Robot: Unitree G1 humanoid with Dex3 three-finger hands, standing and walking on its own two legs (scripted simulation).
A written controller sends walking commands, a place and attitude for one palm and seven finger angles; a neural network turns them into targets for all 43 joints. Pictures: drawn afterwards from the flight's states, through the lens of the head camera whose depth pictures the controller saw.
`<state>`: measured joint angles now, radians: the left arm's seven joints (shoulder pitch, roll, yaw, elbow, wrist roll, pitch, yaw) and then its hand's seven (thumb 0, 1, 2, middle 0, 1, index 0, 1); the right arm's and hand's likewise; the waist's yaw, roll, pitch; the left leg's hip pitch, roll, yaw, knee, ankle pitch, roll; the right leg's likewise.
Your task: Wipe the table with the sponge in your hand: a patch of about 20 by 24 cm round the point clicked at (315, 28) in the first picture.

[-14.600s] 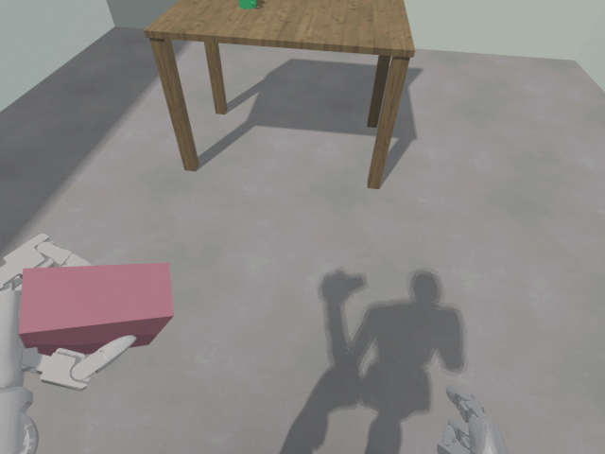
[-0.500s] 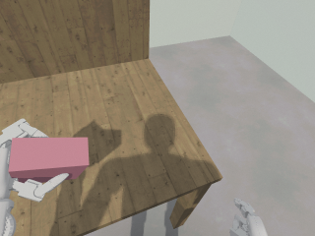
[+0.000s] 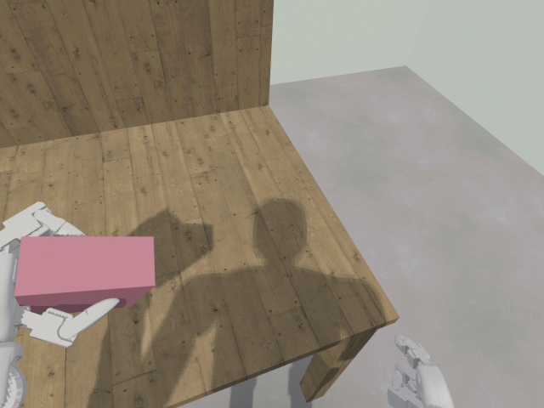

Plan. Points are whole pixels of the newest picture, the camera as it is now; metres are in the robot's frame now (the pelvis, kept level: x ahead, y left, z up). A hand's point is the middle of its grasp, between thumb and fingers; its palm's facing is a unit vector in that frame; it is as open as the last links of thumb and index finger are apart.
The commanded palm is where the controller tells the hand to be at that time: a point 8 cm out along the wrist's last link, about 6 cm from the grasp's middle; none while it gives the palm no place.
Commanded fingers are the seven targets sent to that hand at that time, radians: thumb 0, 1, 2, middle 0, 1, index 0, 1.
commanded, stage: shuffle to correct the standing spot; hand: left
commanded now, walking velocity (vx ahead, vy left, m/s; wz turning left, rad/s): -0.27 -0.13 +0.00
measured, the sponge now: (105, 277) +0.22 +0.21 +0.14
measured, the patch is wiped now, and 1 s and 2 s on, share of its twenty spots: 0.00 0.00 0.00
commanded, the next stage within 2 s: come to a stop and stand still in 0.70 s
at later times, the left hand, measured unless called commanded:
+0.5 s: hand (106, 314) +0.17 +0.18 +0.17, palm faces +0.32 -0.82 -0.47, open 9.4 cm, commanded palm +0.11 +0.23 +0.17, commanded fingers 0.00 0.10 1.30 -1.20 -1.60 -1.20 -1.60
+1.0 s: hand out of the picture +0.07 +0.19 +0.16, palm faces +0.42 -0.75 -0.51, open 9.4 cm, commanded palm +0.02 +0.22 +0.17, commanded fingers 0.00 0.10 1.30 -1.20 -1.60 -1.20 -1.60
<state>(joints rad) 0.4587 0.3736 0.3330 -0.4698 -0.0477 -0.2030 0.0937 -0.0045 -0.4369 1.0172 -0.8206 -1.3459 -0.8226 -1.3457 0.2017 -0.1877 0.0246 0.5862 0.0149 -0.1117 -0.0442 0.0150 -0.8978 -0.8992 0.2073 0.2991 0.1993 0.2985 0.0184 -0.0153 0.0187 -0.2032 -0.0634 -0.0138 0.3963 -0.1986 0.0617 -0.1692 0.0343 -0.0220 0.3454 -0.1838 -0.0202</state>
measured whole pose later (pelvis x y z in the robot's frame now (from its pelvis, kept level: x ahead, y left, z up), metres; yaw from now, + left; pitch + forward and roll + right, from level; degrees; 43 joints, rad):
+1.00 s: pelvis -0.12 -0.07 -0.02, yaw +3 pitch +0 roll +0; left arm 0.49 0.41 0.44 -0.54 -0.04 -0.24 0.10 -0.01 -0.44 1.02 -0.82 -1.35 -0.82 -1.35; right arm 0.24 -0.16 -0.02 0.55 0.02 -0.13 -0.02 0.01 -0.90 -0.90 0.21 0.30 0.20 0.30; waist 0.02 0.02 0.07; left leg -0.26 0.11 0.04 0.67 -0.40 -0.05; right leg -0.33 0.02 -0.04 0.61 -0.30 -0.02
